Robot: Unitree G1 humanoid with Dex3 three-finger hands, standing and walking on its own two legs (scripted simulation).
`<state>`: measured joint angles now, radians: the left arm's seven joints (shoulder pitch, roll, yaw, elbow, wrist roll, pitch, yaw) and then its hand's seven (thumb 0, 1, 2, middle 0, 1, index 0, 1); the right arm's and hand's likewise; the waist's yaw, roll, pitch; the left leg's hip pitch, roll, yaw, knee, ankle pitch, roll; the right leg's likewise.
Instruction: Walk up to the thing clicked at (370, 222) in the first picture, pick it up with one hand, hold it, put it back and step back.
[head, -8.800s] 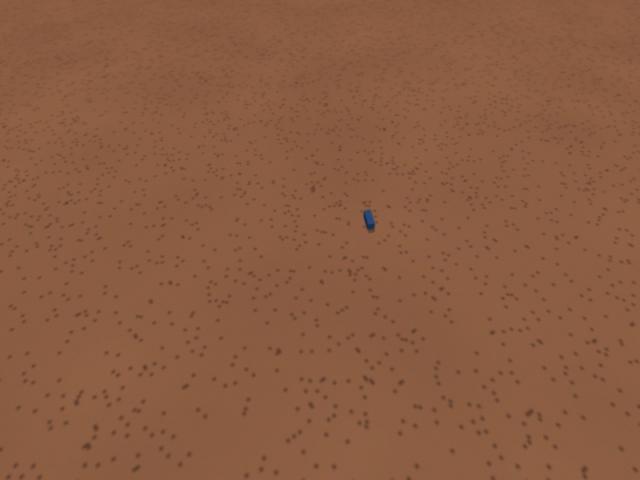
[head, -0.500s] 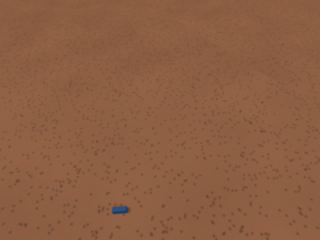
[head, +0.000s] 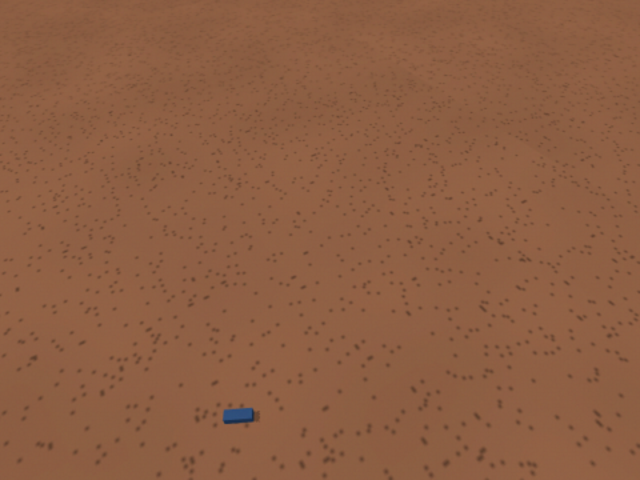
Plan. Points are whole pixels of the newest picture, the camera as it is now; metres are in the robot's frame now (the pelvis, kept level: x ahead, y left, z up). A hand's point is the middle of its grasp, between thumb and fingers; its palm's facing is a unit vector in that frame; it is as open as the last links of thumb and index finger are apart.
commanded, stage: stand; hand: left
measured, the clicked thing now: (238, 415) +0.43 +0.28 -0.77
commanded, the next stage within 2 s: walk up in 0.86 s
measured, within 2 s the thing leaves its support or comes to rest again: neither
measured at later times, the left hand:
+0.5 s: hand out of the picture +0.09 +0.26 -0.15, palm faces -0.03 -0.94 -0.35, open 7.4 cm
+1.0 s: hand out of the picture +0.08 +0.27 -0.16, palm faces +0.01 -0.93 -0.37, open 7.4 cm
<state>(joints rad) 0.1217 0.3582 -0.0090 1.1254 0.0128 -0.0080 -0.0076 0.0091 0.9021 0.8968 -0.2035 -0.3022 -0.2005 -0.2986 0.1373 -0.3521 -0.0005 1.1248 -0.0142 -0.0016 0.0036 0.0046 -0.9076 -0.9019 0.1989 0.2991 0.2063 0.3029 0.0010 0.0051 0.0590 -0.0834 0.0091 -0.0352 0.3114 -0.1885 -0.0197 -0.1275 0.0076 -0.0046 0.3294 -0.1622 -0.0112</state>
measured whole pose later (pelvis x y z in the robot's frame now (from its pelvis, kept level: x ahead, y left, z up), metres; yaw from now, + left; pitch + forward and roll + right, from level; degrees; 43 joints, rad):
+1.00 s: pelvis -0.02 +0.01 -0.01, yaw +0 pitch -2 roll +0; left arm 0.06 0.37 0.04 1.05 -0.01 0.02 0.00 0.01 0.90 0.90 -0.20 -0.30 -0.20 -0.30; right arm 0.08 -0.38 -0.03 1.05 0.01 0.03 0.00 0.00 -0.91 -0.90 0.20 0.30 0.21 0.30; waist 0.00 0.02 0.16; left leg -0.19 0.00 -0.04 0.48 -0.24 0.00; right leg -0.21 0.01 -0.01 0.44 -0.19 -0.01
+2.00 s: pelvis -0.25 +0.04 -0.03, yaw +1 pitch -2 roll +1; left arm 0.08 0.38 0.08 0.70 0.04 0.09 0.00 0.01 0.90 0.90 -0.21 -0.30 -0.20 -0.30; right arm 0.19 -0.39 -0.05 0.85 -0.02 0.01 -0.05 0.00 -0.91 -0.90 0.20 0.30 0.21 0.30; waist 0.01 -0.04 0.20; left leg -0.23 -0.04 -0.02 0.65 -0.38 0.00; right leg -0.42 -0.03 -0.03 0.70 -0.25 -0.03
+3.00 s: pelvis -0.32 +0.01 -0.02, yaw +0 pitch -3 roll +0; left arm 0.15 0.35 0.04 0.99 0.02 -0.01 0.00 0.01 0.90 0.90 -0.20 -0.30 -0.20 -0.30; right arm 0.19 -0.36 -0.04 1.00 -0.02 -0.01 0.01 0.01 -0.91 -0.90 0.20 0.30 0.21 0.30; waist 0.00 0.01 0.06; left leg -0.22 -0.01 -0.05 0.58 -0.28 0.00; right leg -0.19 -0.04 -0.02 0.57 -0.32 0.02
